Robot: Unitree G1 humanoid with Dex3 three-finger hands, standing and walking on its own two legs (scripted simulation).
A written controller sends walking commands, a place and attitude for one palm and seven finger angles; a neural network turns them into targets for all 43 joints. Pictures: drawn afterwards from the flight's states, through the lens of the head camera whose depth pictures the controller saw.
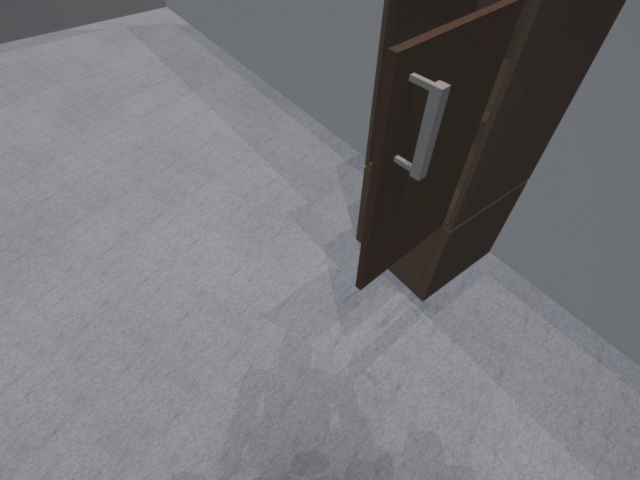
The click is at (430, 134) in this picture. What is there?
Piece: cupboard door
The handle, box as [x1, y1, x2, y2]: [393, 73, 450, 180]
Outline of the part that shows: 412,73 409,76 409,80 428,89 428,97 413,161 410,163 398,155 394,157 393,161 407,169 410,172 409,175 419,180 425,176 450,85 440,80 434,82 416,73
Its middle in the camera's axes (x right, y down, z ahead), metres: +0.16 -0.18 +0.63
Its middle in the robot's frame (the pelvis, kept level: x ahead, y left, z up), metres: +0.61 -0.12 +0.12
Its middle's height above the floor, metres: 0.89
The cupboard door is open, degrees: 95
